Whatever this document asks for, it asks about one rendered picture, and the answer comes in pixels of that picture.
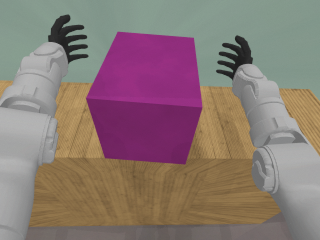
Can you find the right robot forearm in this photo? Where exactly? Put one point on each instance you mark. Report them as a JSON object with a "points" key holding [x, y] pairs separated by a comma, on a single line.
{"points": [[269, 121]]}

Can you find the robot left upper arm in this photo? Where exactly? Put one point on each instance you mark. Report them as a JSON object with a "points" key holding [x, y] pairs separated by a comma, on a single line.
{"points": [[27, 140]]}

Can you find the pedestal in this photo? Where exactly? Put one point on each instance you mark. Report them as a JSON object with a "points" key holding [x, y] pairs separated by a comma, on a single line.
{"points": [[83, 188]]}

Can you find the left robot forearm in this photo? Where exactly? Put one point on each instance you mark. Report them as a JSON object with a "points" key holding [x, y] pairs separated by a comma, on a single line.
{"points": [[37, 81]]}

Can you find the robot left hand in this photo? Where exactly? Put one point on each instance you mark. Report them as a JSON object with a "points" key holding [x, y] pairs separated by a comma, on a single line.
{"points": [[58, 35]]}

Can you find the robot right upper arm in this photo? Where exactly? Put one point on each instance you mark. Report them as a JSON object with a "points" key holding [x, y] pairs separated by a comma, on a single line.
{"points": [[290, 173]]}

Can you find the carton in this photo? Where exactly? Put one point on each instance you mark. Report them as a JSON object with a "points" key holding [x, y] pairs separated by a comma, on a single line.
{"points": [[145, 101]]}

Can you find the robot right hand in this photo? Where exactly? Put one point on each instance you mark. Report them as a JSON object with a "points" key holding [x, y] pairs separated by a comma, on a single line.
{"points": [[244, 56]]}

